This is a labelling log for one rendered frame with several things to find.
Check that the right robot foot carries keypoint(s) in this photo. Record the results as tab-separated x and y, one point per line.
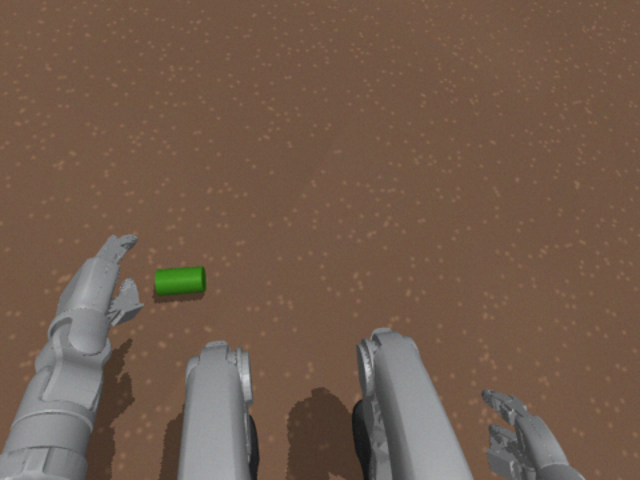
361	440

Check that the left robot hand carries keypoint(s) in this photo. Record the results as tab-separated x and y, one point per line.
93	284

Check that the left robot arm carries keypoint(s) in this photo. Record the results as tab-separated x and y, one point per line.
49	435

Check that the can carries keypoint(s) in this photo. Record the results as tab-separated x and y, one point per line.
180	281

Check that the right robot hand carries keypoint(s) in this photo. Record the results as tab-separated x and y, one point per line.
520	455

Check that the right robot arm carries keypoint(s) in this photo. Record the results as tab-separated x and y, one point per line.
558	472

